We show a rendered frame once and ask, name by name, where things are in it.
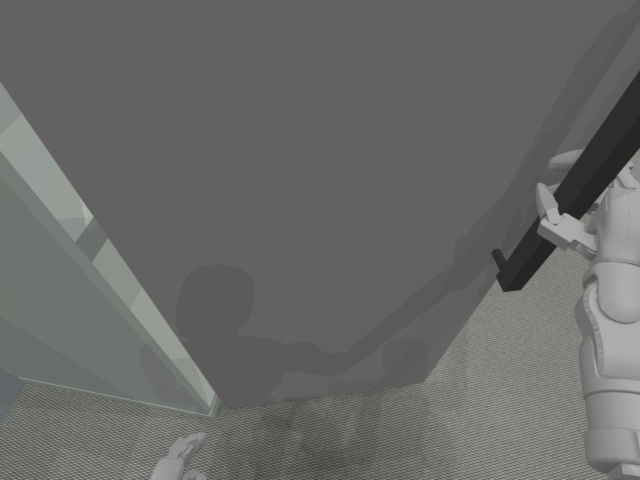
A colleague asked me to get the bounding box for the handle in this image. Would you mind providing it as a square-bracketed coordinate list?
[491, 71, 640, 292]

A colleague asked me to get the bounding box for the fridge door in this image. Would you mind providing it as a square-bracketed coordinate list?
[0, 0, 640, 409]

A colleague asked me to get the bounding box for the right robot hand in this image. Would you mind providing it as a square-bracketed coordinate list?
[536, 148, 640, 268]

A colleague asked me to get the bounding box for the left robot hand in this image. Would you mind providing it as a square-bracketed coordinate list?
[149, 432, 207, 480]

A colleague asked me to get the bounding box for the right robot forearm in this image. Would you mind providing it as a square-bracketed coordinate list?
[574, 262, 640, 480]

